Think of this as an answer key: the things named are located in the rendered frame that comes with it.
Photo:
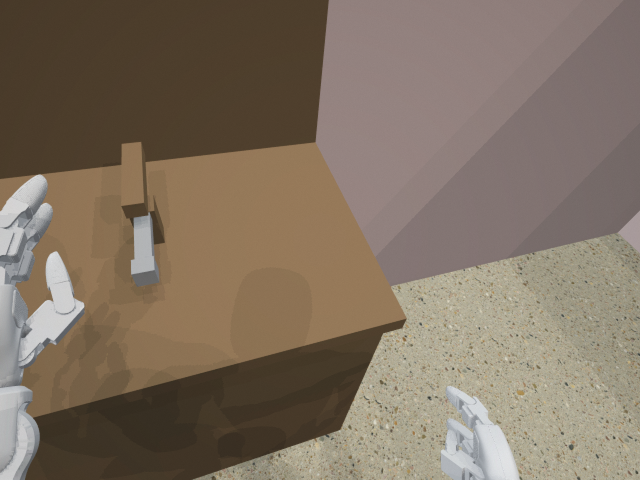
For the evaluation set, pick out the tap lever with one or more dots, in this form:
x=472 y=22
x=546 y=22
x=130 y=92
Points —
x=144 y=269

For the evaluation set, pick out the robot left hand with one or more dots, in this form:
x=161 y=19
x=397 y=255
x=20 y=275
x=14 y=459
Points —
x=23 y=222

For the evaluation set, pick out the robot left forearm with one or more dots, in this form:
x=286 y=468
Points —
x=19 y=433

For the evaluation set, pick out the robot right hand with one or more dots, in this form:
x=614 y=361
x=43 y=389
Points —
x=485 y=453

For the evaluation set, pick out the counter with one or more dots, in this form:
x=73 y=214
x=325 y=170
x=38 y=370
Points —
x=270 y=303

